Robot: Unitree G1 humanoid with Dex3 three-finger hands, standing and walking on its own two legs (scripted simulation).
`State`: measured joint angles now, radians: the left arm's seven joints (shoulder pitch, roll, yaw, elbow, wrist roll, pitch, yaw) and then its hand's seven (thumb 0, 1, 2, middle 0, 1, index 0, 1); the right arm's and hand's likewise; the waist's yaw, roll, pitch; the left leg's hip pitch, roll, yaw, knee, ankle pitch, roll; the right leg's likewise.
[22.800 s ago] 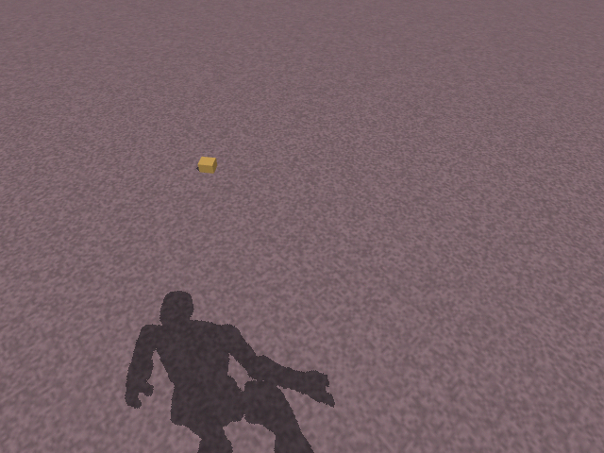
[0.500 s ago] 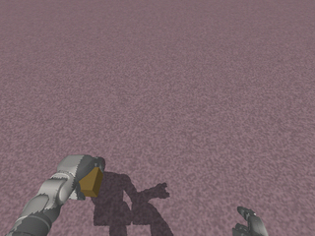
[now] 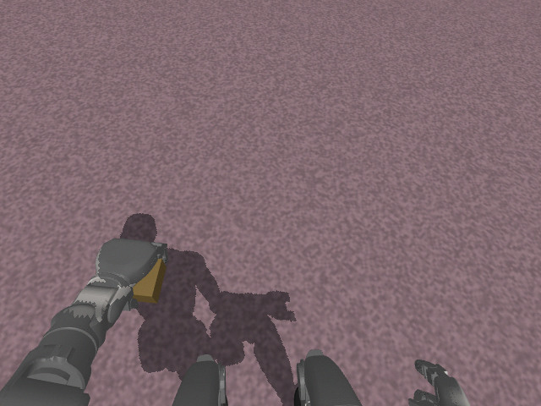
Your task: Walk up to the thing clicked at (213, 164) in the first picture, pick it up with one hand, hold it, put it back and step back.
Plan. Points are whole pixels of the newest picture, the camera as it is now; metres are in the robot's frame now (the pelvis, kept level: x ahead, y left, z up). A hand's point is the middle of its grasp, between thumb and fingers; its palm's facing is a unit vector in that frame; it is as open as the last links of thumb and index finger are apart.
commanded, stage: crouch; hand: left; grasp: from above
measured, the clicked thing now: (137, 278) +0.35 +0.22 -0.12
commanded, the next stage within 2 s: lower in 1.48 s
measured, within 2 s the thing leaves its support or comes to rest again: neither
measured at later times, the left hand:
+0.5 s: hand (165, 300) +0.37 +0.22 -0.34, palm faces -0.46 +0.07 -0.88, open 9.9 cm
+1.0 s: hand (175, 305) +0.39 +0.22 -0.45, palm faces -0.48 +0.05 -0.88, open 9.9 cm
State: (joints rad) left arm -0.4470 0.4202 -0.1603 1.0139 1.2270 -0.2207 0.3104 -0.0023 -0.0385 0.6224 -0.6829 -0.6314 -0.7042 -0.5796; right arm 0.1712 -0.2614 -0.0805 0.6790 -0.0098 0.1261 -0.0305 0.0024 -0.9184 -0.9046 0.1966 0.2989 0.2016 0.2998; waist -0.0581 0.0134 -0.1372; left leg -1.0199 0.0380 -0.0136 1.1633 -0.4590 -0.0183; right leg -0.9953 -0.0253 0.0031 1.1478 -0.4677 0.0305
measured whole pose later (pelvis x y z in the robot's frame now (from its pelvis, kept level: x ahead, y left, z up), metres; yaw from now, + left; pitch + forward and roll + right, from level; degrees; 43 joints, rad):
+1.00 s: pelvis -0.04 +0.00 -0.28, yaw -4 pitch +36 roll -5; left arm -0.78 0.56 -0.01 1.27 1.30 -0.24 0.39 0.00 -0.06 0.64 -0.70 -0.62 -0.72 -0.57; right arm 0.12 -0.23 -0.05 0.75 -0.13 -0.03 0.10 0.00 -0.93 -0.91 0.20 0.30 0.20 0.30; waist -0.16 0.01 -0.14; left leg -2.15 0.02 -0.11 2.20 -0.68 -0.03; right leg -2.09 0.00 -0.02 2.15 -0.69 0.04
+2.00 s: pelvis -0.04 +0.00 -0.36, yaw -6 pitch +32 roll -7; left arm -0.89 0.69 0.07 1.52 1.39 -0.33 0.53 0.00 -0.03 0.61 -0.68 -0.63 -0.70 -0.58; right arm 0.09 -0.26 0.03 0.81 -0.22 -0.07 0.15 0.00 -0.93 -0.90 0.20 0.30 0.20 0.30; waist -0.23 -0.04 -0.04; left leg -2.34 0.00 -0.18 2.46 -0.69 -0.06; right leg -2.27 0.02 -0.05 2.40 -0.70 0.04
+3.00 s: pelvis -0.03 +0.01 -0.39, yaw -10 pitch +29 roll -10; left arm -0.90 0.78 0.11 1.69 1.37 -0.28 0.68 0.00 -0.04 0.62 -0.70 -0.58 -0.72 -0.55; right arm 0.02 -0.28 0.14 0.81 -0.33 -0.18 0.26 0.00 -0.92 -0.90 0.20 0.30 0.20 0.30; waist -0.31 -0.08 0.06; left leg -2.36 0.00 -0.24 2.58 -0.74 -0.05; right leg -2.27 0.05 -0.09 2.46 -0.71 0.07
